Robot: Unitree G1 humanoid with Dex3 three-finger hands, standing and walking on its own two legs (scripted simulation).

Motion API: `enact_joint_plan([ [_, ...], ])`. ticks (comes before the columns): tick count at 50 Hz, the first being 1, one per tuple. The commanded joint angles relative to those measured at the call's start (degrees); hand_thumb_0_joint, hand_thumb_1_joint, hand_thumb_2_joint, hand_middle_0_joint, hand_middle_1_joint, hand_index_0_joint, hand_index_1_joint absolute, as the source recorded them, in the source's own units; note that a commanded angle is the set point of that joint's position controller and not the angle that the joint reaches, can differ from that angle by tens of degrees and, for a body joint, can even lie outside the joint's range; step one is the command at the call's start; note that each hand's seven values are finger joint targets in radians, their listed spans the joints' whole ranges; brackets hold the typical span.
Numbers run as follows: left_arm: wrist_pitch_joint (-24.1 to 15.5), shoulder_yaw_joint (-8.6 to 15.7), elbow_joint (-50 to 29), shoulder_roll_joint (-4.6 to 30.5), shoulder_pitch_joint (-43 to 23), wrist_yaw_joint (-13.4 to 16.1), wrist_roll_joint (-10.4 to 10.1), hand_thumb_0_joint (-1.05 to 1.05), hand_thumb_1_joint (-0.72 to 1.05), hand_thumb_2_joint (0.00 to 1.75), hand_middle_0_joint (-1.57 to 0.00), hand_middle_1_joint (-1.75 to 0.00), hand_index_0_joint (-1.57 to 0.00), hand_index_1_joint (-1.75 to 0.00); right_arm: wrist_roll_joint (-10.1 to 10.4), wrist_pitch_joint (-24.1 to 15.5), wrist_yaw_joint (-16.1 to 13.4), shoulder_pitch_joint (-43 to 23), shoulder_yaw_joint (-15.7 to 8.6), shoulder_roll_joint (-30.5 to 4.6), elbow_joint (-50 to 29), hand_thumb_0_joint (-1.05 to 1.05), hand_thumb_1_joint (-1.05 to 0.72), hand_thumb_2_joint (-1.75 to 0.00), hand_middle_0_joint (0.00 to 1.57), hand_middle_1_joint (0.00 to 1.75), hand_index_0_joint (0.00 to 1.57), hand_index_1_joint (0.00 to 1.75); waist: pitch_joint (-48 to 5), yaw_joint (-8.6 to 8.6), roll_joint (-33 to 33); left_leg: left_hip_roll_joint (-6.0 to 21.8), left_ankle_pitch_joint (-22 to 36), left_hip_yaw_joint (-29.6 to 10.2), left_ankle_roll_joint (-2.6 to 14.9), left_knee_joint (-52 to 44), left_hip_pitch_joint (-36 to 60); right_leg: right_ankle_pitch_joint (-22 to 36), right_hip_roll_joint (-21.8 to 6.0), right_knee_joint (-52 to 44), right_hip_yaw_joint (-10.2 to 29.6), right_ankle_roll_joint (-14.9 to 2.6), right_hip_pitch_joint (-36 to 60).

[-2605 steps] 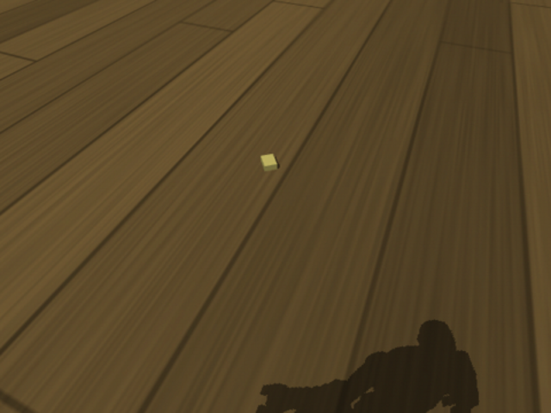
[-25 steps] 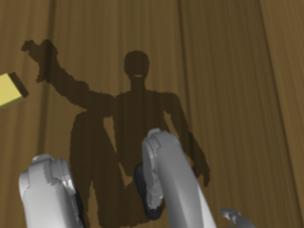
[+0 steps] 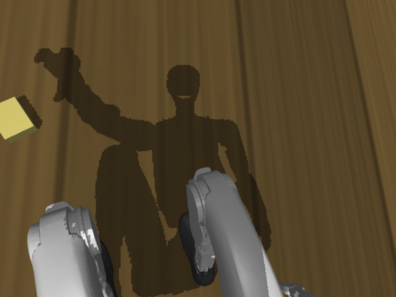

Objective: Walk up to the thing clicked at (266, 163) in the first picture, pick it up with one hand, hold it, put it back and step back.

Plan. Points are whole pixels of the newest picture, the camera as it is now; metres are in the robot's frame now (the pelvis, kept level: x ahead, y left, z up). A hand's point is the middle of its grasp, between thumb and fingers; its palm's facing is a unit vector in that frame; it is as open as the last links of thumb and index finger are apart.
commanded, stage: withdraw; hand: left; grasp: from above
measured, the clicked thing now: (12, 120) +0.56 +0.30 -0.35
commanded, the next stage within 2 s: none
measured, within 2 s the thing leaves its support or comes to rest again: neither
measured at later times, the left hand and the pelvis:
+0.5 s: hand out of the picture +0.53 +0.30 -0.12, palm faces -0.39 -0.03 -0.92, open 12.8 cm; pelvis +0.00 +0.00 -0.01, yaw +0 degrees
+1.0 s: hand out of the picture +0.54 +0.29 -0.10, palm faces -0.41 -0.03 -0.91, open 13.2 cm; pelvis +0.00 +0.00 +0.01, yaw +0 degrees
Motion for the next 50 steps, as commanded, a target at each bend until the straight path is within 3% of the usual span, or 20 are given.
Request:
enact_joint_plan([
  [1, 2.6, 4.9, -11.3, 15.6, -21.8, 5.7, 0.4, 0.0, -0.28, 0.78, -0.32, -0.75, -0.31, -0.75, 0.1, 0.9, -0.4, 12.2, -5.5, -14.7, -0.7, 0.0, -0.91, -0.91, 0.2, 0.3, 0.2, 0.3, -45.9, 1.34, 25.9, -1.1, 12.9, 4.1, 0.86, -15.3, 39.9, 14.8, 2.3, -12.7, -4.5, -4.58, 18.2],
  [4, 4.9, 5.6, -8.4, 16.5, -18.6, 6.1, 0.7, 0.0, -0.27, 0.78, -0.32, -0.74, -0.31, -0.74, 0.3, 1.4, -0.1, 11.8, -5.2, -14.0, -0.8, 0.0, -0.91, -0.9, 0.2, 0.3, 0.2, 0.3, -44.4, 1.57, 21.8, -1.3, 11.2, 5.4, 1.82, -14.9, 34.6, 14.1, 2.7, -14.2, -3.9, -4.18, 22.1],
  [7, 5.9, 4.1, -4.4, 13.4, -15.6, 5.2, -1.2, 0.0, -0.25, 0.75, -0.34, -0.72, -0.34, -0.72, 0.5, 1.3, 0.1, 10.7, -4.8, -13.4, -0.6, 0.0, -0.91, -0.9, 0.2, 0.3, 0.2, 0.3, -38.8, 0.5, 16.2, -1.4, 7.1, 5.5, 2.45, -14.9, 28.2, 11.1, 2.9, -15.5, -3.6, -3.83, 21.8],
  [12, 2.1, 1.6, -2.1, 9.6, -16.3, 2.7, -2.2, 0.0, -0.26, 0.76, -0.32, -0.75, -0.32, -0.75, 0.0, 0.1, -0.1, 9.8, -4.6, -14.0, -0.3, 0.0, -0.91, -0.9, 0.2, 0.3, 0.2, 0.3, -31.4, -2.45, 11.2, -1.4, 2.6, 4.6, 2.65, -13.0, 22.7, 6.8, 2.8, -15.0, -4.1, -3.91, 18.4],
  [13, 1.2, 2.3, -2.3, 10.5, -16.2, 2.7, -1.9, 0.0, -0.26, 0.77, -0.31, -0.77, -0.32, -0.76, -0.1, -0.2, -0.3, 9.8, -4.7, -14.5, -0.2, 0.0, -0.91, -0.9, 0.2, 0.3, 0.2, 0.3, -31.3, -2.07, 10.9, -1.2, 2.8, 4.3, 2.51, -12.7, 23.9, 6.9, 2.8, -14.9, -4.2, -3.94, 17.7],
  [15, -1.1, 1.9, -5.4, 11.6, -21.2, 3.4, -1.0, 0.0, -0.29, 0.79, -0.29, -0.79, -0.3, -0.78, -0.5, -0.5, -0.3, 11.1, -4.7, -14.4, 0.8, 0.0, -0.91, -0.9, 0.2, 0.3, 0.2, 0.3, -34.2, -2.68, 14.3, -1.2, 4.1, 4.2, 2.02, -12.0, 26.6, 8.3, 2.7, -13.8, -4.4, -3.95, 16.9],
  [17, -2.4, 2.9, -7.0, 14.1, -23.4, 5.0, -0.2, 0.0, -0.3, 0.8, -0.28, -0.8, -0.29, -0.8, -0.7, -0.9, -0.3, 11.1, -4.9, -14.7, 1.0, 0.0, -0.91, -0.9, 0.2, 0.3, 0.2, 0.3, -38.8, -1.37, 18.5, -1.3, 5.6, 4.3, 1.45, -11.6, 30.5, 9.6, 2.6, -12.5, -4.3, -4.06, 17.0],
  [19, -2.7, 3.8, -8.1, 15.1, -25.3, 7.0, 0.7, 0.0, -0.33, 0.82, -0.26, -0.81, -0.26, -0.81, -1.1, -1.2, -0.1, 11.5, -5.2, -15.0, 0.7, 0.0, -0.91, -0.9, 0.2, 0.3, 0.2, 0.3, -41.6, -1.52, 22.0, -1.2, 6.5, 4.1, 0.95, -11.8, 33.8, 10.4, 2.5, -11.8, -4.8, -4.22, 16.2],
  [22, -1.0, 5.7, -11.4, 17.4, -26.5, 9.5, 1.6, 0.0, -0.34, 0.83, -0.26, -0.81, -0.26, -0.81, -0.9, -1.4, 0.1, 12.0, -6.3, -15.5, 0.6, 0.0, -0.92, -0.9, 0.2, 0.3, 0.2, 0.3, -47.7, -0.35, 27.0, -1.2, 9.0, 4.6, 0.61, -12.9, 39.2, 12.6, 2.2, -11.3, -4.7, -4.47, 16.6],
  [25, 2.5, 8.6, -14.5, 20.8, -24.3, 10.2, 1.2, 0.0, -0.36, 0.84, -0.24, -0.81, -0.24, -0.81, -0.2, -0.9, 0.1, 12.2, -7.6, -15.6, -0.5, 0.0, -0.91, -0.9, 0.2, 0.3, 0.2, 0.3, -53.0, 2.34, 28.7, -1.3, 10.5, 5.2, 0.72, -15.0, 42.2, 13.5, 1.9, -12.4, -3.9, -4.63, 19.5],
  [31, 6.6, 4.5, -6.7, 14.2, -15.5, 4.1, -1.5, 0.0, -0.32, 0.81, -0.28, -0.78, -0.27, -0.78, 0.7, 0.6, 0.2, 11.9, -6.4, -13.7, 0.4, 0.0, -0.91, -0.9, 0.2, 0.3, 0.2, 0.3, -42.3, 0.81, 18.6, -1.4, 9.3, 5.1, 2.38, -15.6, 33.1, 12.7, 2.5, -15.6, -3.6, -4.0, 21.9],
  [34, 5.2, 2.7, -5.9, 11.5, -14.9, 0.4, -2.8, 0.0, -0.32, 0.81, -0.26, -0.8, -0.26, -0.79, 1.0, 0.8, -0.1, 11.5, -6.4, -14.2, 0.2, 0.0, -0.91, -0.9, 0.2, 0.3, 0.2, 0.3, -35.9, -0.76, 12.3, -1.3, 7.4, 4.3, 2.8, -15.3, 28.0, 11.4, 2.6, -16.7, -3.8, -4.07, 21.0],
  [35, 4.3, 3.6, -5.7, 11.9, -13.8, -0.3, -3.1, 0.0, -0.31, 0.81, -0.26, -0.8, -0.27, -0.79, 0.9, 0.8, -0.3, 11.1, -6.4, -14.7, -0.4, 0.0, -0.91, -0.9, 0.2, 0.3, 0.2, 0.3, -34.5, -1.07, 11.5, -1.1, 7.3, 3.9, 2.64, -15.3, 28.0, 11.1, 2.7, -16.4, -4.1, -4.2, 20.1],
  [36, 3.2, 1.5, -5.5, 9.0, -15.3, -1.4, -3.4, 0.0, -0.32, 0.81, -0.27, -0.8, -0.27, -0.8, 0.9, 0.8, -0.4, 11.2, -6.0, -14.5, -0.7, 0.0, -0.91, -0.9, 0.2, 0.3, 0.2, 0.3, -33.0, -2.12, 11.1, -1.2, 6.0, 3.8, 2.58, -15.1, 26.9, 9.9, 2.7, -16.9, -4.2, -4.32, 19.3],
  [39, -0.4, 0.9, -6.1, 9.0, -17.6, -2.3, -3.1, 0.0, -0.34, 0.83, -0.24, -0.83, -0.24, -0.83, 0.5, 0.7, -1.0, 11.1, -4.9, -13.6, -0.2, 0.0, -0.91, -0.9, 0.2, 0.3, 0.2, 0.3, -30.7, -2.33, 12.3, -1.1, 3.7, 3.2, 1.96, -15.2, 28.2, 7.4, 2.6, -16.7, -4.4, -4.72, 16.3],
  [42, -3.3, 0.5, -10.3, 11.4, -24.0, -0.6, -1.5, 0.0, -0.35, 0.84, -0.23, -0.85, -0.23, -0.84, -0.1, 0.2, -1.4, 11.0, -4.5, -13.4, -0.1, 0.0, -0.91, -0.9, 0.2, 0.3, 0.2, 0.3, -36.1, -1.61, 17.3, -1.1, 5.6, 3.4, 1.41, -14.7, 32.6, 9.6, 2.5, -15.0, -4.2, -4.41, 16.0],
  [43, -3.6, 2.7, -10.6, 14.3, -24.4, 1.0, -0.8, 0.0, -0.37, 0.86, -0.22, -0.86, -0.22, -0.85, -0.2, 0.2, -1.3, 11.6, -5.1, -14.3, 0.4, 0.0, -0.91, -0.9, 0.2, 0.3, 0.2, 0.3, -38.3, -1.0, 21.6, -1.2, 7.3, 3.4, 0.98, -15.3, 35.3, 11.0, 2.2, -14.1, -4.2, -4.38, 16.4],
  [44, -3.4, 2.9, -10.5, 14.5, -24.6, 2.5, -0.2, 0.0, -0.39, 0.87, -0.2, -0.87, -0.2, -0.87, -0.4, 0.3, -1.3, 11.4, -5.3, -14.5, 0.0, 0.0, -0.91, -0.9, 0.2, 0.3, 0.2, 0.3, -40.3, -0.12, 23.1, -1.1, 8.0, 3.2, 0.65, -15.7, 37.7, 11.3, 2.1, -13.7, -4.4, -4.55, 15.5],
  [46, -2.5, 2.9, -10.2, 13.4, -25.9, 5.4, 1.4, 0.0, -0.4, 0.88, -0.2, -0.87, -0.2, -0.87, -0.6, 0.3, -0.7, 11.9, -5.6, -14.4, 0.0, 0.0, -0.91, -0.9, 0.2, 0.3, 0.2, 0.3, -43.2, -0.66, 25.5, -0.9, 9.8, 3.0, 0.4, -16.2, 41.1, 12.4, 2.2, -12.9, -4.9, -4.68, 15.1],
  [50, 2.1, 7.1, -9.7, 17.6, -23.3, 9.2, 2.4, 0.0, -0.41, 0.89, -0.2, -0.86, -0.2, -0.87, -0.3, 0.2, 0.3, 12.3, -6.3, -14.9, -0.8, 0.0, -0.91, -0.91, 0.2, 0.3, 0.2, 0.3, -48.6, 1.72, 27.0, -1.2, 13.9, 4.1, 0.88, -16.5, 43.1, 15.5, 2.1, -13.2, -4.4, -4.59, 18.7],
])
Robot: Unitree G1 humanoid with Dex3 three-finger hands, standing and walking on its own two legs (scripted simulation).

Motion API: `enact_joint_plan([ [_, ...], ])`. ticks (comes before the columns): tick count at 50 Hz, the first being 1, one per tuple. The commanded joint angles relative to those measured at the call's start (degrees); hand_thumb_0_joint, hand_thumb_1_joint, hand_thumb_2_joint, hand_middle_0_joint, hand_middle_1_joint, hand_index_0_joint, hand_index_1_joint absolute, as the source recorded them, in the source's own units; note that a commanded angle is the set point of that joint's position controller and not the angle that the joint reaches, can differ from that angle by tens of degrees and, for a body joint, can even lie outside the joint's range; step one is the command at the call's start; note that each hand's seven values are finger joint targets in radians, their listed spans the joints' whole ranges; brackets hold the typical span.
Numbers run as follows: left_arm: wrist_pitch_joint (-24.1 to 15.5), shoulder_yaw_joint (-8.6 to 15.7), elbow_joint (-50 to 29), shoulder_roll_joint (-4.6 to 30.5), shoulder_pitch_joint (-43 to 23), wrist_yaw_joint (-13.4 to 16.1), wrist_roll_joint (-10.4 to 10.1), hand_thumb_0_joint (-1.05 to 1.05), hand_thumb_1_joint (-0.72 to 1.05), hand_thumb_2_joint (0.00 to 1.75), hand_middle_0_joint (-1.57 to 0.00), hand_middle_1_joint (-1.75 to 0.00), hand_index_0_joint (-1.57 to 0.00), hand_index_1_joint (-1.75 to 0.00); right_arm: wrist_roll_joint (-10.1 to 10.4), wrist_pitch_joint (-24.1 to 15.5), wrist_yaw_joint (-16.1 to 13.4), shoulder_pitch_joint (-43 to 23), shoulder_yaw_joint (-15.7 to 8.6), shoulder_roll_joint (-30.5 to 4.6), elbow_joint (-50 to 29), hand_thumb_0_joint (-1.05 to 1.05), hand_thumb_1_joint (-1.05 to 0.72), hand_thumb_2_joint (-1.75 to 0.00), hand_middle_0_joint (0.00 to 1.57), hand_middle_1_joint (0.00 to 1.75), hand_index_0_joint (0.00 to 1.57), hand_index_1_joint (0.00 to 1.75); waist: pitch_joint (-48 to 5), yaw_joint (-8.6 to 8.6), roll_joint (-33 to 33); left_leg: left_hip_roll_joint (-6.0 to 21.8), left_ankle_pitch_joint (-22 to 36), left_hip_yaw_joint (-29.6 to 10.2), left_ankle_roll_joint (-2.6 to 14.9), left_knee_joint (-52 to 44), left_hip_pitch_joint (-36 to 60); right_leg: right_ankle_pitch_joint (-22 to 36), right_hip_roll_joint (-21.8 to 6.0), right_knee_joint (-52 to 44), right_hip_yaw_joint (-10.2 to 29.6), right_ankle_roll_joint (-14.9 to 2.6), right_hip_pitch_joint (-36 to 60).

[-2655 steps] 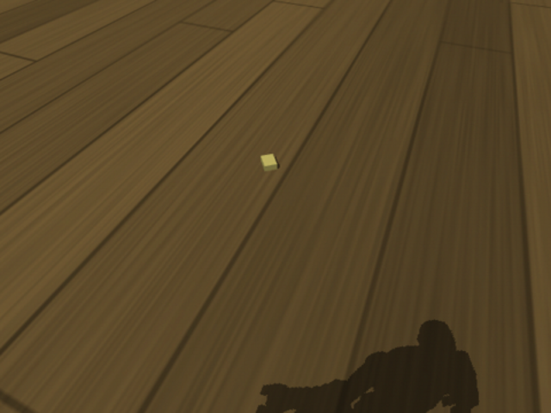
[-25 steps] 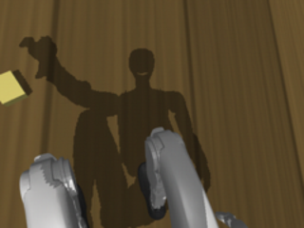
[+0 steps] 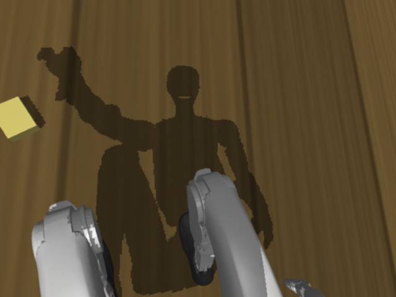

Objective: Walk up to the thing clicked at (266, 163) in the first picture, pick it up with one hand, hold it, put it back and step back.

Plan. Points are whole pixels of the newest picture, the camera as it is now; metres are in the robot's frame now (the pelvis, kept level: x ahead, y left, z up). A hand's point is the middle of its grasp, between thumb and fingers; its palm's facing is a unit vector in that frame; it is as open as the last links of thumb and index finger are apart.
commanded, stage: withdraw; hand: left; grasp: from above
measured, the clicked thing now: (15, 119) +0.56 +0.30 -0.36
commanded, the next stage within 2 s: none
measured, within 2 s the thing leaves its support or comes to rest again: neither
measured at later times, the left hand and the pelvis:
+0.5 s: hand out of the picture +0.55 +0.30 -0.12, palm faces -0.37 -0.03 -0.93, open 13.8 cm; pelvis +0.00 +0.00 -0.02, yaw +0 degrees
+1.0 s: hand out of the picture +0.54 +0.30 -0.11, palm faces -0.38 -0.02 -0.92, open 14.1 cm; pelvis +0.00 +0.00 -0.01, yaw +0 degrees
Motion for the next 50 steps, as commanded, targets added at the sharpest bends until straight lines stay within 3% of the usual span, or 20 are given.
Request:
enact_joint_plan([
  [1, 4.9, 6.3, -9.3, 17.6, -21.0, 6.1, 0.6, 0.0, -0.41, 0.88, -0.21, -0.85, -0.2, -0.86, 0.0, 0.3, 0.3, 12.8, -4.9, -13.6, -0.6, 0.0, -0.92, -0.91, 0.2, 0.3, 0.2, 0.3, -47.5, 2.07, 26.8, -1.0, 13.7, 3.8, 0.74, -15.2, 41.2, 15.4, 2.2, -11.8, -4.5, -4.61, 18.2],
  [6, 6.9, 3.7, -3.7, 13.8, -15.6, 3.0, -2.2, 0.0, -0.4, 0.86, -0.21, -0.86, -0.21, -0.85, 0.3, 0.2, 0.4, 11.7, -4.1, -12.5, 0.3, 0.0, -0.91, -0.9, 0.2, 0.3, 0.2, 0.3, -38.3, 0.14, 16.3, -1.3, 6.5, 4.5, 2.18, -13.4, 27.7, 10.6, 2.8, -13.3, -4.1, -3.98, 19.0],
  [9, 4.9, 4.2, -4.1, 14.2, -15.6, 1.3, -3.1, 0.0, -0.41, 0.87, -0.2, -0.88, -0.2, -0.87, 0.2, -0.5, 0.4, 10.4, -4.0, -13.1, -0.5, 0.0, -0.91, -0.9, 0.2, 0.3, 0.2, 0.3, -34.9, -0.96, 12.3, -1.2, 4.5, 4.1, 2.42, -12.0, 24.1, 8.7, 2.9, -12.9, -4.2, -3.87, 18.4],
  [11, 2.7, 2.2, -4.9, 11.6, -18.1, 0.4, -3.3, 0.0, -0.42, 0.89, -0.18, -0.9, -0.19, -0.9, -0.1, -0.9, 0.4, 11.0, -3.7, -13.0, 0.4, 0.0, -0.91, -0.9, 0.2, 0.3, 0.2, 0.3, -33.1, -2.99, 12.6, -1.2, 3.5, 3.9, 2.21, -10.7, 23.5, 7.7, 2.9, -12.7, -4.4, -3.96, 16.9],
  [12, 1.4, 3.6, -6.0, 14.1, -20.4, 0.7, -3.1, 0.0, -0.42, 0.89, -0.19, -0.9, -0.19, -0.9, -0.3, -1.0, 0.2, 11.6, -3.7, -13.2, 1.2, 0.0, -0.91, -0.9, 0.2, 0.3, 0.2, 0.3, -34.4, -2.8, 13.1, -1.0, 3.3, 3.8, 2.12, -10.2, 23.7, 7.7, 3.0, -12.3, -4.4, -3.8, 16.9],
  [14, -0.3, 2.0, -6.4, 13.5, -22.6, 1.1, -2.2, 0.0, -0.45, 0.91, -0.16, -0.93, -0.17, -0.92, -0.7, -1.5, 0.1, 12.1, -3.5, -12.9, 1.8, 0.0, -0.92, -0.9, 0.2, 0.3, 0.2, 0.3, -35.2, -2.64, 16.0, -1.2, 3.3, 4.0, 1.52, -9.5, 26.1, 7.0, 2.9, -12.0, -4.2, -4.17, 15.4],
  [16, -1.5, 3.5, -9.3, 17.0, -25.9, 2.7, -1.1, 0.0, -0.48, 0.93, -0.14, -0.95, -0.14, -0.95, -1.0, -1.7, 0.3, 12.8, -3.1, -12.8, 1.7, 0.0, -0.92, -0.9, 0.2, 0.3, 0.2, 0.3, -40.0, -2.1, 19.7, -1.1, 5.4, 3.9, 1.15, -9.2, 29.7, 9.3, 2.9, -10.7, -4.6, -4.07, 16.3],
  [20, 0.7, 5.1, -9.3, 18.4, -26.7, 6.2, 0.5, 0.0, -0.53, 0.97, -0.1, -0.98, -0.1, -0.98, -1.2, -1.9, 0.5, 13.5, -3.8, -13.8, 1.2, 0.0, -0.92, -0.91, 0.2, 0.3, 0.2, 0.3, -45.4, -1.28, 26.3, -0.9, 9.5, 4.0, 0.63, -10.3, 35.9, 12.9, 2.7, -9.8, -5.3, -4.33, 16.2],
  [21, 1.5, 5.4, -11.1, 19.3, -27.1, 6.4, 0.7, 0.0, -0.53, 0.97, -0.1, -0.98, -0.1, -0.98, -1.1, -1.7, 0.6, 13.4, -4.1, -13.9, 0.7, 0.0, -0.92, -0.91, 0.2, 0.3, 0.2, 0.3, -48.2, -0.07, 27.5, -1.0, 9.5, 4.3, 0.56, -11.2, 37.3, 12.7, 2.8, -9.9, -5.1, -4.58, 16.8],
  [25, 5.7, 5.7, -10.3, 18.9, -22.3, 4.6, 0.0, 0.0, -0.54, 0.97, -0.1, -0.96, -0.1, -0.97, -0.2, -0.5, 0.7, 12.9, -4.8, -13.8, -0.1, 0.0, -0.92, -0.91, 0.2, 0.3, 0.2, 0.3, -48.4, 1.25, 26.6, -1.0, 10.4, 4.7, 1.04, -12.7, 36.8, 13.4, 2.8, -11.2, -4.6, -4.55, 19.0],
  [27, 7.2, 5.0, -8.5, 17.1, -17.4, 2.6, -1.5, 0.0, -0.51, 0.95, -0.12, -0.95, -0.12, -0.95, 0.2, 0.1, 0.7, 12.7, -4.9, -13.3, 0.1, 0.0, -0.92, -0.9, 0.2, 0.3, 0.2, 0.3, -46.5, 1.76, 22.4, -1.2, 11.3, 4.8, 1.62, -12.8, 34.8, 14.0, 2.9, -12.2, -4.3, -4.2, 20.4],
  [30, 7.5, 2.3, -6.1, 12.5, -11.9, -0.7, -3.5, 0.0, -0.48, 0.93, -0.13, -0.94, -0.13, -0.93, 0.6, 0.5, 0.7, 12.0, -4.5, -12.9, 0.1, 0.0, -0.91, -0.9, 0.2, 0.3, 0.2, 0.3, -37.7, 0.5, 16.2, -1.1, 9.2, 4.0, 2.13, -13.0, 29.1, 12.5, 3.1, -13.2, -4.7, -4.12, 19.3],
  [34, 4.1, 2.8, -7.0, 12.2, -12.8, -3.1, -4.5, 0.0, -0.5, 0.95, -0.11, -0.97, -0.11, -0.96, 0.6, 0.6, 0.2, 11.3, -4.6, -14.2, -0.8, 0.0, -0.91, -0.9, 0.2, 0.3, 0.2, 0.3, -32.4, -1.23, 11.1, -1.2, 6.1, 3.7, 2.27, -11.4, 23.8, 9.6, 3.0, -14.2, -4.7, -4.47, 18.3],
  [35, 2.9, 1.1, -8.8, 9.7, -15.0, -3.3, -4.6, 0.0, -0.51, 0.95, -0.1, -0.98, -0.11, -0.97, 0.4, 0.5, 0.2, 11.3, -4.2, -13.4, -0.8, 0.0, -0.91, -0.9, 0.2, 0.3, 0.2, 0.3, -32.8, -1.81, 12.1, -1.0, 6.7, 3.6, 2.05, -11.3, 25.6, 10.1, 2.9, -13.9, -4.7, -4.45, 17.5],
  [36, 1.7, 2.2, -10.5, 12.1, -17.1, -3.1, -4.2, 0.0, -0.51, 0.96, -0.1, -0.99, -0.1, -0.98, 0.3, 0.3, 0.1, 11.6, -4.1, -13.4, -0.4, 0.0, -0.91, -0.9, 0.2, 0.3, 0.2, 0.3, -33.2, -1.67, 14.2, -1.0, 6.4, 3.5, 1.77, -11.5, 26.8, 9.7, 2.9, -13.4, -4.8, -4.51, 16.9],
  [38, -0.3, 1.8, -10.5, 12.7, -19.9, -1.8, -3.3, 0.0, -0.52, 0.97, -0.09, -0.99, -0.1, -0.99, 0.2, 0.0, -0.3, 11.7, -4.0, -13.8, 0.4, 0.0, -0.92, -0.9, 0.2, 0.3, 0.2, 0.3, -33.2, -1.73, 17.0, -1.0, 5.5, 2.7, 1.0, -11.9, 29.2, 8.5, 2.7, -12.4, -5.2, -4.9, 13.3],
  [41, -1.8, 2.5, -13.7, 15.0, -25.3, 1.5, -1.3, 0.0, -0.55, 0.99, -0.08, -1.01, -0.08, -1.0, -0.2, -0.4, -0.5, 11.8, -4.0, -13.5, 0.7, 0.0, -0.92, -0.9, 0.2, 0.3, 0.2, 0.3, -39.6, -0.98, 23.5, -1.0, 6.0, 2.8, 0.51, -12.5, 34.7, 9.9, 2.6, -11.2, -5.0, -4.68, 13.4],
  [46, 1.8, 3.6, -9.2, 15.7, -26.1, 5.6, 0.6, 0.0, -0.56, 1.0, -0.07, -1.01, -0.07, -1.01, -0.3, -0.8, 0.0, 12.0, -5.0, -14.4, 0.7, 0.0, -0.92, -0.91, 0.2, 0.3, 0.2, 0.3, -42.4, -0.69, 27.4, -1.1, 5.8, 2.2, 0.08, -15.4, 39.0, 10.1, 2.1, -10.6, -5.5, -4.8, 11.8],
  [48, 3.9, 2.9, -6.7, 14.0, -23.4, 5.5, 0.4, 0.0, -0.56, 1.0, -0.07, -1.0, -0.07, -1.0, -0.2, -0.6, 0.2, 11.9, -4.8, -13.8, 0.6, 0.0, -0.92, -0.91, 0.2, 0.3, 0.2, 0.3, -42.4, -0.49, 26.2, -1.2, 6.9, 2.8, 0.47, -15.0, 38.5, 10.8, 2.2, -11.2, -5.2, -4.79, 12.8],
  [50, 5.4, 3.3, -5.3, 15.1, -21.7, 4.8, 0.0, 0.0, -0.55, 1.0, -0.07, -1.0, -0.07, -1.0, 0.0, -0.5, 0.2, 12.1, -4.6, -13.9, 0.8, 0.0, -0.92, -0.9, 0.2, 0.3, 0.2, 0.3, -42.8, 0.07, 24.5, -1.4, 7.8, 3.4, 0.93, -14.4, 36.1, 11.5, 2.2, -11.4, -4.9, -4.65, 14.5],
])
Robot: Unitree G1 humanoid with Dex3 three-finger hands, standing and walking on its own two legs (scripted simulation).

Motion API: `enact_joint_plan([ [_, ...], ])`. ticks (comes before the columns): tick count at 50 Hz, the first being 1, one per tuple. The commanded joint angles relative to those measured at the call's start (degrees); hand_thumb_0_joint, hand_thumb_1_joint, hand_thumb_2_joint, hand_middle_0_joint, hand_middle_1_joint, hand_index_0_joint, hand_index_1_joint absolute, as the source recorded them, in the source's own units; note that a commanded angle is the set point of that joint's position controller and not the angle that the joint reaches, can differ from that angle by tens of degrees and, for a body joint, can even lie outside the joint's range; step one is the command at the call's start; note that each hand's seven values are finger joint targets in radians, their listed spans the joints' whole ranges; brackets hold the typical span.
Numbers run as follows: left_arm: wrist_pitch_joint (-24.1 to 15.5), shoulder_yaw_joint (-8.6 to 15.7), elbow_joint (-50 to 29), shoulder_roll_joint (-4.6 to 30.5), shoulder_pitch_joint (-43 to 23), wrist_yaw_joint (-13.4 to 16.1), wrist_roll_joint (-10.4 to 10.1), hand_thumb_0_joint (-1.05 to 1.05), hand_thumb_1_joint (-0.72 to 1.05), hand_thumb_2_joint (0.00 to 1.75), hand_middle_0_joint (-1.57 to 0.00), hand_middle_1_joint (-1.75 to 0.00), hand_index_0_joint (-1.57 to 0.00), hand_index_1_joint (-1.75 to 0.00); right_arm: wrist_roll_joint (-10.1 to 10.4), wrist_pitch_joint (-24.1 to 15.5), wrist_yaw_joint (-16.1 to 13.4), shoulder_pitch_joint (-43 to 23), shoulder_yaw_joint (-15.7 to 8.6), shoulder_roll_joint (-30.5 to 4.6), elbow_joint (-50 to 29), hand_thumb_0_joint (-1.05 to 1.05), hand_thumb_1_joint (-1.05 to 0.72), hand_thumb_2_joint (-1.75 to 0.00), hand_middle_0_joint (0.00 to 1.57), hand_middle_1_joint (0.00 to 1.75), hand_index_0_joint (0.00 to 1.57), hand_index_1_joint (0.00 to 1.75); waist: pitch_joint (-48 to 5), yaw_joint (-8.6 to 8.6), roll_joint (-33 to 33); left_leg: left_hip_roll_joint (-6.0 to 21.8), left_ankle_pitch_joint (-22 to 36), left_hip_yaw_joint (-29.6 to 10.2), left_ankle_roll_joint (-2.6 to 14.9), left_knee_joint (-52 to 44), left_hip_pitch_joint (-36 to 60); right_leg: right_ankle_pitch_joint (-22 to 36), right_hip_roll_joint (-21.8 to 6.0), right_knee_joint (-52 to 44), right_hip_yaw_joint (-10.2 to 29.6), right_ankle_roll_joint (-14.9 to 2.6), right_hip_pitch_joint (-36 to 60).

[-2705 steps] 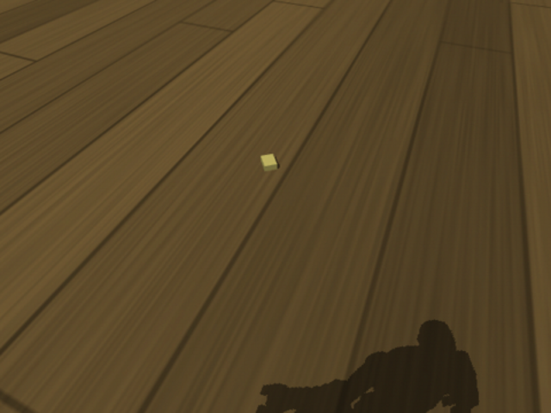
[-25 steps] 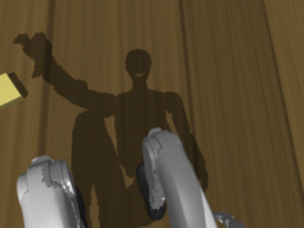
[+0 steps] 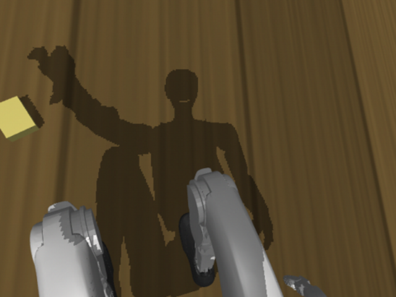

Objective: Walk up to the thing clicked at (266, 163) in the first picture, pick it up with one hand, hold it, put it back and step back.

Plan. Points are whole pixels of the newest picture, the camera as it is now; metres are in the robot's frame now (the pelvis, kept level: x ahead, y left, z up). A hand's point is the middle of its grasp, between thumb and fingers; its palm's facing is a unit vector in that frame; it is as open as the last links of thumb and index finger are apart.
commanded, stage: withdraw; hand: left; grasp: from above
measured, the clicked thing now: (14, 119) +0.56 +0.30 -0.35
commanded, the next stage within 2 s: none
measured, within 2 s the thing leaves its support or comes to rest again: neither
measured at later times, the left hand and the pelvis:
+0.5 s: hand out of the picture +0.54 +0.30 -0.11, palm faces -0.38 -0.03 -0.92, open 14.2 cm; pelvis +0.00 +0.00 -0.01, yaw +0 degrees
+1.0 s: hand out of the picture +0.53 +0.31 -0.09, palm faces -0.43 -0.03 -0.90, open 14.3 cm; pelvis +0.00 +0.00 +0.01, yaw +0 degrees
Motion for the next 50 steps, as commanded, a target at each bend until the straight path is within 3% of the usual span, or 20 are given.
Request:
enact_joint_plan([
  [1, 3.9, 1.7, -5.6, 12.4, -18.4, 1.5, -1.3, 0.0, -0.55, 0.99, -0.08, -1.0, -0.08, -1.0, 0.0, 0.4, -0.2, 12.8, -4.0, -13.5, 0.0, 0.0, -0.92, -0.9, 0.2, 0.3, 0.2, 0.3, -40.7, 0.09, 22.0, -0.9, 7.5, 3.9, 0.98, -15.0, 36.1, 11.4, 2.5, -13.4, -4.8, -4.63, 17.1],
  [4, 3.9, 1.0, -4.6, 11.6, -16.0, -1.1, -3.0, 0.0, -0.54, 0.98, -0.08, -1.0, -0.09, -0.99, 0.0, 0.4, -0.1, 12.5, -3.3, -13.1, 0.2, 0.0, -0.91, -0.9, 0.2, 0.3, 0.2, 0.3, -36.0, -1.13, 15.7, -1.0, 6.4, 4.2, 1.81, -13.3, 28.7, 11.0, 2.8, -13.7, -4.7, -4.16, 19.0],
  [5, 3.3, 2.9, -4.9, 14.0, -15.7, -1.5, -3.1, 0.0, -0.53, 0.97, -0.08, -1.0, -0.09, -0.99, 0.0, 0.3, -0.3, 12.0, -3.5, -13.9, -0.2, 0.0, -0.91, -0.9, 0.2, 0.3, 0.2, 0.3, -35.1, -0.89, 13.8, -0.9, 6.0, 4.0, 1.94, -12.7, 27.2, 10.6, 2.8, -13.6, -4.7, -4.18, 18.9],
  [6, 2.6, 1.2, -4.6, 12.2, -15.7, -2.2, -3.0, 0.0, -0.54, 0.97, -0.09, -1.0, -0.09, -1.0, -0.1, 0.3, -0.1, 12.0, -3.0, -13.5, -0.4, 0.0, -0.92, -0.9, 0.2, 0.3, 0.2, 0.3, -34.6, -1.31, 14.1, -1.0, 5.7, 4.2, 1.92, -12.5, 25.9, 10.4, 2.9, -13.5, -4.6, -4.18, 19.7],
  [7, 1.7, 3.2, -5.2, 14.3, -15.6, -2.4, -2.8, 0.0, -0.53, 0.97, -0.09, -1.01, -0.09, -1.0, -0.2, 0.4, -0.2, 12.2, -3.1, -13.9, -0.3, 0.0, -0.92, -0.9, 0.2, 0.3, 0.2, 0.3, -34.1, -1.45, 13.2, -0.9, 5.2, 4.0, 1.87, -12.2, 25.6, 9.6, 2.9, -13.2, -4.8, -4.24, 19.2],
  [10, -1.4, 1.7, -9.8, 12.6, -20.5, -2.4, -2.9, 0.0, -0.55, 0.98, -0.07, -1.02, -0.08, -1.01, -0.4, 0.1, -0.3, 12.2, -2.9, -13.8, -0.6, 0.0, -0.92, -0.9, 0.2, 0.3, 0.2, 0.3, -35.5, -2.23, 16.0, -0.9, 4.0, 3.5, 1.26, -11.6, 28.1, 7.9, 3.0, -12.9, -5.2, -4.61, 16.4],
  [14, -2.9, 3.7, -12.2, 16.6, -24.3, 1.0, -1.3, 0.0, -0.55, 0.99, -0.07, -1.02, -0.07, -1.01, -0.7, -0.5, -0.4, 13.4, -3.1, -14.3, -0.4, 0.0, -0.92, -0.9, 0.2, 0.3, 0.2, 0.3, -41.2, -1.31, 21.9, -0.8, 5.6, 3.2, 0.39, -11.7, 33.9, 9.6, 2.8, -11.3, -5.6, -4.79, 15.6],
  [18, -0.8, 4.8, -11.6, 17.4, -23.7, 3.7, -0.4, 0.0, -0.57, 1.0, -0.06, -1.02, -0.07, -1.01, -0.8, -0.8, 0.0, 14.0, -3.6, -14.1, -0.5, 0.0, -0.92, -0.9, 0.2, 0.3, 0.2, 0.3, -45.3, -0.04, 25.7, -0.8, 7.9, 4.0, 0.39, -12.6, 37.1, 11.7, 2.7, -11.1, -5.4, -4.66, 16.9],
  [22, 2.7, 6.7, -12.0, 19.3, -18.9, 3.0, -1.0, 0.0, -0.57, 1.0, -0.07, -1.01, -0.07, -1.0, -0.2, 0.0, 0.5, 13.9, -4.1, -13.8, -0.8, 0.0, -0.92, -0.91, 0.2, 0.3, 0.2, 0.3, -48.8, 2.36, 25.0, -1.0, 11.4, 5.2, 0.99, -12.8, 36.3, 14.4, 2.7, -12.1, -4.4, -4.37, 22.4],
  [24, 4.1, 5.8, -9.9, 17.7, -15.7, 1.5, -2.2, 0.0, -0.56, 0.99, -0.07, -1.0, -0.07, -1.0, 0.1, 0.4, 0.5, 13.0, -4.0, -13.3, -0.8, 0.0, -0.92, -0.9, 0.2, 0.3, 0.2, 0.3, -45.0, 2.38, 21.5, -0.8, 10.0, 5.1, 1.43, -13.1, 33.6, 13.3, 2.9, -13.0, -4.3, -4.27, 21.5],
  [30, 1.8, 2.3, -9.6, 12.0, -14.5, -3.4, -4.6, 0.0, -0.55, 0.98, -0.07, -1.01, -0.08, -1.0, 0.2, 0.5, 0.0, 12.4, -3.9, -13.7, -0.9, 0.0, -0.92, -0.9, 0.2, 0.3, 0.2, 0.3, -34.0, -1.27, 12.6, -0.8, 5.2, 4.4, 2.03, -12.2, 25.5, 9.4, 3.1, -15.3, -4.4, -4.29, 20.7],
  [31, 1.0, 1.3, -10.3, 10.9, -16.1, -4.0, -5.0, 0.0, -0.55, 0.98, -0.07, -1.01, -0.07, -1.0, 0.2, 0.4, 0.0, 12.5, -3.8, -13.1, -0.5, 0.0, -0.92, -0.9, 0.2, 0.3, 0.2, 0.3, -34.5, -1.57, 13.1, -0.8, 4.2, 4.3, 1.94, -12.3, 25.9, 8.7, 3.2, -15.2, -4.3, -4.29, 20.4],
  [33, -0.7, 2.3, -11.5, 13.0, -18.6, -4.1, -4.6, 0.0, -0.55, 0.99, -0.07, -1.02, -0.07, -1.01, 0.1, 0.4, -0.5, 13.2, -4.0, -13.7, -0.2, 0.0, -0.92, -0.9, 0.2, 0.3, 0.2, 0.3, -34.6, -1.88, 13.7, -0.5, 3.8, 3.8, 1.67, -12.1, 27.8, 8.0, 3.2, -15.3, -4.6, -4.45, 18.8],
  [34, -1.4, 0.2, -11.8, 10.9, -19.7, -4.3, -4.4, 0.0, -0.55, 0.99, -0.07, -1.02, -0.07, -1.01, 0.1, 0.2, -0.7, 13.1, -3.7, -13.1, 0.3, 0.0, -0.92, -0.9, 0.2, 0.3, 0.2, 0.3, -35.5, -1.52, 15.7, -0.6, 4.1, 3.9, 1.34, -12.4, 29.2, 8.4, 3.2, -14.9, -4.5, -4.56, 18.3],
  [35, -1.9, 0.0, -11.5, 10.7, -19.9, -4.0, -3.7, 0.0, -0.56, 0.99, -0.07, -1.02, -0.07, -1.01, -0.1, 0.2, -0.7, 13.1, -3.7, -13.3, 0.4, 0.0, -0.92, -0.9, 0.2, 0.3, 0.2, 0.3, -35.4, -1.89, 17.2, -0.5, 4.6, 3.7, 1.09, -12.5, 30.8, 8.9, 3.1, -14.6, -4.8, -4.65, 17.3],
  [38, -2.3, 1.4, -14.6, 13.5, -23.2, -2.0, -2.6, 0.0, -0.56, 0.99, -0.07, -1.01, -0.07, -1.01, -0.1, 0.4, -0.9, 13.1, -4.2, -13.7, -0.2, 0.0, -0.92, -0.9, 0.2, 0.3, 0.2, 0.3, -41.1, -0.13, 23.5, -0.4, 6.1, 2.6, 0.13, -14.9, 37.7, 10.0, 2.8, -12.9, -5.3, -4.93, 15.7],
  [42, 0.2, 3.3, -12.5, 15.3, -20.3, 0.3, -1.2, 0.0, -0.57, 1.0, -0.06, -1.0, -0.06, -1.0, 0.1, 0.9, -0.4, 12.7, -4.5, -13.7, -1.0, 0.0, -0.92, -0.91, 0.2, 0.3, 0.2, 0.3, -44.4, 1.55, 25.7, -0.6, 10.0, 3.2, 0.17, -15.7, 40.8, 12.6, 2.6, -12.5, -5.1, -4.98, 16.8],
  [45, 2.2, 3.5, -11.5, 14.8, -17.8, 0.0, -1.5, 0.0, -0.56, 0.99, -0.07, -1.0, -0.07, -1.0, 0.5, 1.3, -0.2, 12.1, -4.6, -13.7, -0.8, 0.0, -0.92, -0.91, 0.2, 0.3, 0.2, 0.3, -42.4, 2.15, 24.8, -0.7, 9.9, 2.9, 0.42, -16.9, 39.7, 12.3, 2.4, -12.6, -5.0, -4.93, 16.0],
  [49, 2.3, 1.5, -8.9, 11.2, -16.2, -1.9, -3.1, 0.0, -0.55, 0.99, -0.07, -1.0, -0.07, -1.0, 0.6, 1.3, -0.2, 11.9, -4.1, -12.8, -0.8, 0.0, -0.92, -0.9, 0.2, 0.3, 0.2, 0.3, -36.1, -0.31, 17.2, -0.9, 3.8, 3.2, 1.44, -16.0, 31.7, 8.6, 2.7, -14.4, -4.8, -4.57, 16.8],
  [50, 1.9, 2.1, -9.8, 12.1, -16.1, -2.2, -3.7, 0.0, -0.54, 0.98, -0.07, -1.0, -0.08, -0.99, 0.6, 0.9, -0.3, 11.3, -4.0, -13.0, -1.1, 0.0, -0.91, -0.9, 0.2, 0.3, 0.2, 0.3, -35.1, -0.06, 16.2, -0.9, 2.8, 3.2, 1.48, -15.8, 30.6, 7.6, 2.7, -14.4, -4.7, -4.53, 16.7],
])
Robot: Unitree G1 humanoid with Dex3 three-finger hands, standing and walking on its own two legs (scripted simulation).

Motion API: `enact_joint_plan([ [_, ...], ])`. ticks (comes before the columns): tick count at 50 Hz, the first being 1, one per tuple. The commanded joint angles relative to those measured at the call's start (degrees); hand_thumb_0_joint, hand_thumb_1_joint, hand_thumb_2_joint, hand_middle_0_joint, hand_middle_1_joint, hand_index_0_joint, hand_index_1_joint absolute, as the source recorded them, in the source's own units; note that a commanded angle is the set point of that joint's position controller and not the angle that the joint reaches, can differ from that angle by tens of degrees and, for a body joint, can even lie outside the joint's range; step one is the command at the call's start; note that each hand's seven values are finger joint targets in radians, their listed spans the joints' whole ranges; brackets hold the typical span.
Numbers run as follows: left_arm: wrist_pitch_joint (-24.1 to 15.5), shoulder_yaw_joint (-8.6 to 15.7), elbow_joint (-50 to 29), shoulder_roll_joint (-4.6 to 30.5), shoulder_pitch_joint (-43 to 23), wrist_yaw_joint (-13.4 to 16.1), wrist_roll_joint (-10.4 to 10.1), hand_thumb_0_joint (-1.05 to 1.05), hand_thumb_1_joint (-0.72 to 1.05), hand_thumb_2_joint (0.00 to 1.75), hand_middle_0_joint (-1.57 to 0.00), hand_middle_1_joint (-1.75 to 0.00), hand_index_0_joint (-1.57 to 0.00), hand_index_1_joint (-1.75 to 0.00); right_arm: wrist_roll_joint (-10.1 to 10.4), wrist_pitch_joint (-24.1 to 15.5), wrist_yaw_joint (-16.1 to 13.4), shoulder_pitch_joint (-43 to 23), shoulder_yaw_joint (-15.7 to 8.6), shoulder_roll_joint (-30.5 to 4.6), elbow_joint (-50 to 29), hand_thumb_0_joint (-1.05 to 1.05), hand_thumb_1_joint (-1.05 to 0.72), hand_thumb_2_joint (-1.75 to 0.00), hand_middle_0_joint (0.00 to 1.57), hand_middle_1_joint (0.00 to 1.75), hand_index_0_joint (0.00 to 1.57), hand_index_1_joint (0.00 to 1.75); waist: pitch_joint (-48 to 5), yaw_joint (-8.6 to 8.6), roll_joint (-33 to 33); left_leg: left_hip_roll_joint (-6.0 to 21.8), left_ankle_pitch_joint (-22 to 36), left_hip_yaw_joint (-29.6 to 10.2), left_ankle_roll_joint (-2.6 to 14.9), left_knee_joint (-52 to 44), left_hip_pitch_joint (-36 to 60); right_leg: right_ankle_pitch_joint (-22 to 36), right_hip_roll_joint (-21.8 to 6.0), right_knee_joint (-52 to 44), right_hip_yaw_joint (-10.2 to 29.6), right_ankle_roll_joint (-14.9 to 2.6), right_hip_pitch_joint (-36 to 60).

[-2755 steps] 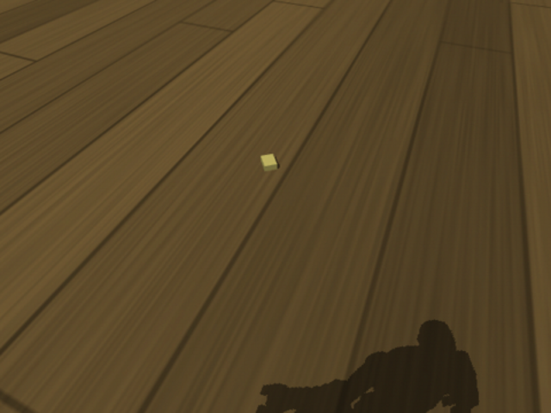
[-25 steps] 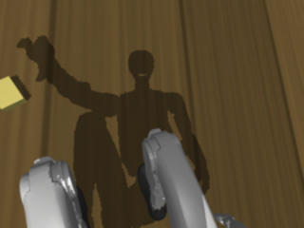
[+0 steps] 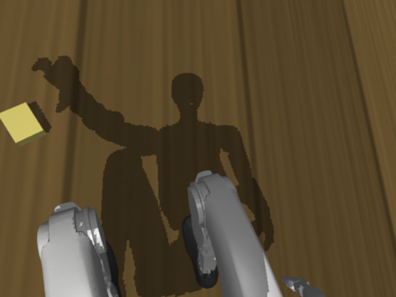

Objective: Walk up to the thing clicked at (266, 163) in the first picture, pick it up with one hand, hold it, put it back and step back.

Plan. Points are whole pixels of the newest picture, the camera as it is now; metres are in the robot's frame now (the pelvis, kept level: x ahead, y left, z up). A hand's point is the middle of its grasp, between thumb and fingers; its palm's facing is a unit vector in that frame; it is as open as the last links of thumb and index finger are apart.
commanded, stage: withdraw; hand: left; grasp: from above
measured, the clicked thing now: (23, 124) +0.56 +0.30 -0.36
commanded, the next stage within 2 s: none
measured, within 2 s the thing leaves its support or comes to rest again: neither
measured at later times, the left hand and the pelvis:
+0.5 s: hand out of the picture +0.52 +0.30 -0.10, palm faces -0.47 -0.04 -0.88, open 14.2 cm; pelvis +0.00 -0.01 +0.00, yaw +0 degrees
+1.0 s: hand out of the picture +0.52 +0.32 -0.10, palm faces -0.47 -0.05 -0.88, open 14.3 cm; pelvis +0.00 +0.00 +0.00, yaw +0 degrees
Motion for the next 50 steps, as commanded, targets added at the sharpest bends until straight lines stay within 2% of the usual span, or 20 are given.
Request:
enact_joint_plan([
  [1, -0.3, 0.1, -5.8, 9.7, -17.7, 0.4, -1.9, 0.0, -0.55, 0.98, -0.07, -1.01, -0.07, -1.0, -0.2, -0.1, -0.6, 11.7, -3.9, -13.1, 0.4, 0.0, -0.92, -0.9, 0.2, 0.3, 0.2, 0.3, -32.5, -1.76, 14.9, -1.2, 3.1, 3.0, 1.14, -14.1, 28.0, 7.6, 2.3, -12.8, -5.0, -4.73, 14.6],
  [4, -2.5, 2.0, -10.7, 13.5, -22.0, 0.9, -1.7, 0.0, -0.55, 0.98, -0.07, -1.01, -0.07, -1.0, -0.5, -0.7, -0.9, 11.6, -4.0, -13.6, 0.1, 0.0, -0.91, -0.9, 0.2, 0.3, 0.2, 0.3, -36.0, -1.26, 15.1, -1.2, 4.0, 2.9, 0.95, -12.8, 29.3, 8.1, 2.4, -12.1, -4.8, -4.84, 15.1],
  [5, -2.9, 0.1, -8.6, 10.6, -22.0, 1.0, -1.5, 0.0, -0.55, 0.99, -0.07, -1.02, -0.07, -1.01, -0.5, -0.8, -0.9, 12.0, -3.9, -13.2, 0.7, 0.0, -0.92, -0.9, 0.2, 0.3, 0.2, 0.3, -35.8, -2.22, 16.2, -1.3, 3.9, 3.1, 0.81, -12.5, 29.1, 8.2, 2.4, -12.1, -4.8, -4.8, 14.6],
  [8, -4.1, 1.2, -11.4, 13.1, -26.5, 3.1, -0.8, 0.0, -0.56, 0.99, -0.07, -1.02, -0.07, -1.01, -0.7, -1.3, -1.0, 12.5, -4.1, -13.7, 1.0, 0.0, -0.92, -0.9, 0.2, 0.3, 0.2, 0.3, -38.6, -1.91, 19.4, -1.2, 3.7, 2.5, 0.3, -12.8, 32.5, 8.6, 2.3, -11.2, -5.1, -4.91, 12.9],
  [11, -3.0, 3.4, -13.0, 16.1, -27.5, 5.2, 1.0, 0.0, -0.56, 0.99, -0.07, -1.01, -0.07, -1.01, -0.7, -1.6, -0.8, 13.4, -4.4, -13.8, 0.7, 0.0, -0.92, -0.9, 0.2, 0.3, 0.2, 0.3, -43.8, -0.5, 24.5, -1.2, 7.9, 3.0, -0.28, -13.8, 38.1, 11.6, 1.9, -10.5, -4.9, -5.1, 14.8],
  [14, -0.4, 5.6, -12.9, 18.0, -25.6, 6.1, 0.9, 0.0, -0.57, 1.0, -0.07, -1.01, -0.06, -1.01, -0.4, -1.2, -0.5, 13.7, -5.1, -14.2, -0.1, 0.0, -0.92, -0.91, 0.2, 0.3, 0.2, 0.3, -48.3, 1.13, 25.5, -1.2, 11.3, 3.1, -0.11, -14.8, 41.1, 13.7, 1.8, -10.7, -4.7, -5.15, 16.6],
  [16, 1.3, 4.9, -9.1, 16.3, -22.3, 5.4, 0.6, 0.0, -0.56, 1.0, -0.07, -1.0, -0.07, -1.0, -0.1, -0.8, -0.4, 13.2, -4.9, -13.7, -0.1, 0.0, -0.92, -0.9, 0.2, 0.3, 0.2, 0.3, -45.7, 1.02, 22.6, -1.3, 10.6, 3.4, 0.39, -14.7, 38.1, 13.0, 2.0, -11.4, -4.7, -5.04, 16.5],
  [18, 2.2, 2.8, -6.0, 12.7, -18.4, 3.6, -0.5, 0.0, -0.55, 0.99, -0.07, -1.0, -0.07, -0.99, -0.3, -0.4, -0.2, 13.0, -4.2, -12.6, 0.4, 0.0, -0.92, -0.9, 0.2, 0.3, 0.2, 0.3, -39.6, -0.45, 17.9, -1.4, 8.4, 4.0, 1.09, -14.1, 32.1, 11.7, 2.4, -12.9, -4.6, -4.67, 18.4],
  [20, 1.9, 2.9, -6.8, 14.0, -17.6, 1.7, -1.3, 0.0, -0.55, 0.99, -0.08, -1.0, -0.08, -1.0, 0.0, -0.3, -0.4, 12.5, -4.5, -13.0, 0.4, 0.0, -0.92, -0.9, 0.2, 0.3, 0.2, 0.3, -38.8, 0.18, 14.7, -1.5, 6.5, 4.4, 1.57, -13.4, 28.5, 10.2, 2.4, -13.6, -4.1, -4.55, 18.9],
  [23, 0.5, 1.8, -5.4, 10.9, -14.8, -0.5, -2.6, 0.0, -0.55, 0.98, -0.07, -1.01, -0.08, -1.0, -0.3, -0.4, -0.5, 11.5, -4.4, -13.4, -0.5, 0.0, -0.92, -0.9, 0.2, 0.3, 0.2, 0.3, -34.0, -1.09, 10.3, -1.3, 6.1, 4.0, 1.78, -12.3, 25.7, 10.0, 2.5, -13.9, -4.3, -4.44, 18.9],
  [26, -2.5, 2.4, -7.2, 12.3, -17.3, -0.8, -2.8, 0.0, -0.55, 0.98, -0.07, -1.02, -0.07, -1.01, -0.6, -0.5, -0.7, 11.9, -4.2, -13.6, 0.0, 0.0, -0.92, -0.9, 0.2, 0.3, 0.2, 0.3, -32.9, -1.57, 9.6, -1.4, 4.9, 4.2, 1.6, -11.0, 23.7, 8.3, 2.5, -14.1, -4.1, -4.58, 18.8],
  [27, -3.6, 3.1, -9.6, 13.7, -19.1, -0.2, -2.6, 0.0, -0.55, 0.98, -0.07, -1.02, -0.08, -1.01, -0.9, -0.6, -0.7, 12.3, -4.0, -13.1, 0.3, 0.0, -0.92, -0.9, 0.2, 0.3, 0.2, 0.3, -34.7, -1.3, 11.2, -1.2, 6.0, 4.3, 1.42, -10.8, 25.3, 9.5, 2.6, -13.5, -3.9, -4.38, 19.7],
  [28, -4.4, 1.4, -10.3, 12.1, -21.7, 0.1, -2.1, 0.0, -0.55, 0.98, -0.07, -1.02, -0.07, -1.01, -0.9, -0.7, -0.6, 12.5, -3.7, -12.7, 0.6, 0.0, -0.92, -0.9, 0.2, 0.3, 0.2, 0.3, -35.9, -1.68, 13.3, -1.3, 6.4, 4.3, 1.23, -10.7, 26.5, 10.1, 2.5, -13.0, -3.9, -4.33, 19.0],
  [30, -5.6, 2.9, -12.5, 14.8, -24.9, 2.2, -1.3, 0.0, -0.56, 0.98, -0.07, -1.02, -0.07, -1.01, -1.1, -1.2, -0.6, 12.6, -3.9, -12.9, 0.7, 0.0, -0.92, -0.9, 0.2, 0.3, 0.2, 0.3, -40.2, -0.99, 17.7, -1.1, 7.3, 4.3, 0.72, -10.9, 30.7, 11.0, 2.5, -11.9, -4.0, -4.46, 18.9],
  [32, -5.4, 3.4, -11.6, 15.3, -26.1, 4.6, 0.0, 0.0, -0.56, 0.99, -0.06, -1.02, -0.07, -1.01, -1.3, -1.4, -0.5, 12.9, -4.1, -13.4, 1.0, 0.0, -0.92, -0.9, 0.2, 0.3, 0.2, 0.3, -40.7, -1.36, 20.5, -1.1, 8.5, 4.0, 0.39, -10.9, 33.3, 11.8, 2.5, -11.3, -4.6, -4.62, 16.6],
  [37, -1.6, 6.3, -10.2, 18.6, -23.8, 7.6, 1.6, 0.0, -0.58, 1.0, -0.06, -1.01, -0.06, -1.01, -1.1, -1.3, -0.1, 12.7, -5.2, -14.1, 0.5, 0.0, -0.92, -0.91, 0.2, 0.3, 0.2, 0.3, -46.5, 1.44, 24.7, -1.2, 11.4, 4.3, 0.23, -12.5, 38.3, 13.6, 2.2, -10.8, -4.7, -4.96, 17.2],
  [41, 1.3, 6.2, -10.5, 18.1, -20.4, 5.1, 0.2, 0.0, -0.57, 1.0, -0.06, -1.0, -0.06, -1.0, -0.4, -0.6, 0.0, 12.6, -5.4, -13.7, 0.2, 0.0, -0.92, -0.91, 0.2, 0.3, 0.2, 0.3, -45.0, 1.83, 21.9, -1.3, 10.1, 4.7, 0.85, -13.8, 35.6, 12.7, 2.2, -12.3, -4.2, -4.65, 19.5],
  [44, 1.7, 3.2, -8.3, 13.5, -17.9, 2.1, -1.4, 0.0, -0.57, 0.99, -0.07, -1.0, -0.07, -0.99, 0.0, -0.2, -0.3, 12.0, -5.4, -13.1, 0.5, 0.0, -0.92, -0.9, 0.2, 0.3, 0.2, 0.3, -39.2, 0.5, 16.2, -1.3, 6.5, 4.1, 1.38, -14.0, 30.9, 10.3, 2.5, -13.3, -4.3, -4.59, 17.9],
  [47, -0.1, 0.5, -7.0, 10.3, -17.1, -0.6, -3.0, 0.0, -0.55, 0.98, -0.06, -1.01, -0.07, -1.0, 0.0, -0.5, -0.6, 12.1, -5.0, -13.1, 0.8, 0.0, -0.91, -0.9, 0.2, 0.3, 0.2, 0.3, -32.7, -1.67, 11.3, -1.3, 3.5, 3.9, 1.77, -12.8, 25.7, 8.1, 2.7, -14.5, -4.3, -4.48, 17.3],
  [50, -3.1, -0.4, -8.7, 9.3, -20.4, -1.8, -3.1, 0.0, -0.55, 0.98, -0.06, -1.02, -0.07, -1.01, -0.3, -0.7, -1.0, 12.2, -4.7, -13.2, 1.0, 0.0, -0.91, -0.9, 0.2, 0.3, 0.2, 0.3, -32.3, -2.41, 11.2, -1.2, 3.1, 3.3, 1.35, -12.2, 26.2, 7.2, 2.6, -14.1, -4.5, -4.77, 15.8],
])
